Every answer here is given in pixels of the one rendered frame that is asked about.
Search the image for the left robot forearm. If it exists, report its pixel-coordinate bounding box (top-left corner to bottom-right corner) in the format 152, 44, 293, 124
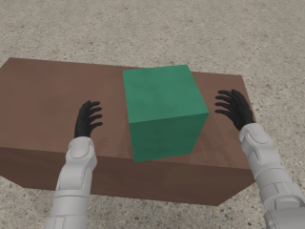
44, 136, 97, 229

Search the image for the right robot hand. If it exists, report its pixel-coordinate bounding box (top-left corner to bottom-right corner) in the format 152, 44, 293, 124
214, 89, 254, 131

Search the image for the right robot upper arm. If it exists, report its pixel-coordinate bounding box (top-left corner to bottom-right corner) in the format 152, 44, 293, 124
264, 207, 305, 229

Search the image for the left robot hand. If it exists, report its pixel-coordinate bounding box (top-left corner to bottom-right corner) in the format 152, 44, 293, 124
74, 101, 103, 138

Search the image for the carton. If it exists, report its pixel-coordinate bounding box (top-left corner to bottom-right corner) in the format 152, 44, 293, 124
122, 64, 210, 163

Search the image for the right robot forearm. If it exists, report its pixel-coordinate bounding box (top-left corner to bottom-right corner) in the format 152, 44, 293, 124
238, 123, 305, 210

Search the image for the pedestal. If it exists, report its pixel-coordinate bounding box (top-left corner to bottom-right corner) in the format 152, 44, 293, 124
0, 57, 257, 206

